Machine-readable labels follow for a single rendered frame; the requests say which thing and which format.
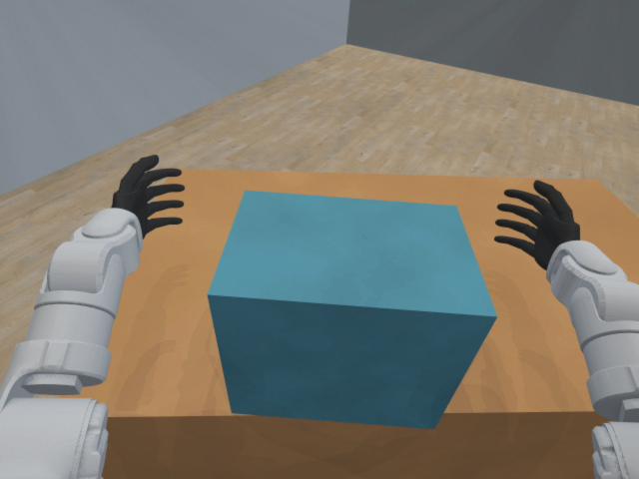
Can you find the robot right upper arm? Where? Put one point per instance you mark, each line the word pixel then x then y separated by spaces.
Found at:
pixel 616 450

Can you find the robot left hand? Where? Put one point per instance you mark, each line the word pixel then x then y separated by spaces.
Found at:
pixel 134 193

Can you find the right robot forearm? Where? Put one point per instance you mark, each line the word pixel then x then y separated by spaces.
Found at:
pixel 604 310

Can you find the left robot forearm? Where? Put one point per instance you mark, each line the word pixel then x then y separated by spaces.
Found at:
pixel 66 345

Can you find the robot left upper arm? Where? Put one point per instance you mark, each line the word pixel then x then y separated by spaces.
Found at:
pixel 53 438

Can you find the pedestal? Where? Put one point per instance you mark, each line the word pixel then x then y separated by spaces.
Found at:
pixel 521 411

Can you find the robot right hand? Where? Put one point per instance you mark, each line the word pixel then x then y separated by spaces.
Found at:
pixel 555 222

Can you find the carton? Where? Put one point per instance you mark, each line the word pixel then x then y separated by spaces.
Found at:
pixel 347 310

